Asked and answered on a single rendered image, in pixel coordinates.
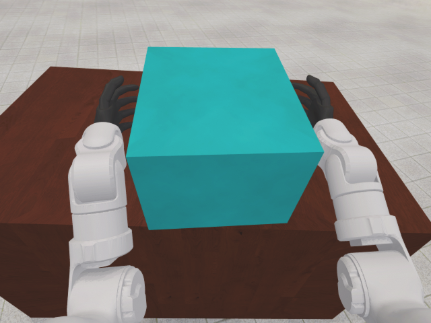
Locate robot left hand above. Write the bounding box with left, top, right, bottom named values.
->
left=94, top=75, right=139, bottom=133

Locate left robot upper arm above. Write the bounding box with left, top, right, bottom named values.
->
left=43, top=265, right=147, bottom=323

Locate pedestal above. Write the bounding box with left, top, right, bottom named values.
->
left=0, top=67, right=431, bottom=319

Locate carton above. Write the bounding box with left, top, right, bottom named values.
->
left=126, top=47, right=324, bottom=230

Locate robot left forearm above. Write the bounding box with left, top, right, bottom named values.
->
left=67, top=122, right=133, bottom=316

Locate robot right hand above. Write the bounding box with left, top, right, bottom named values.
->
left=291, top=75, right=334, bottom=128

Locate right robot upper arm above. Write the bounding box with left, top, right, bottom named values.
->
left=337, top=250, right=431, bottom=323

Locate robot right forearm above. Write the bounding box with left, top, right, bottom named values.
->
left=313, top=118, right=424, bottom=302

